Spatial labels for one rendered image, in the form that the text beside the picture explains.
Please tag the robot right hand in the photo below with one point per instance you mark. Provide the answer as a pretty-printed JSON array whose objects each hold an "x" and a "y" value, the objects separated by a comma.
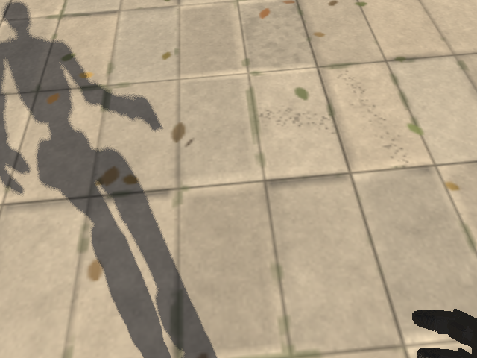
[{"x": 457, "y": 324}]

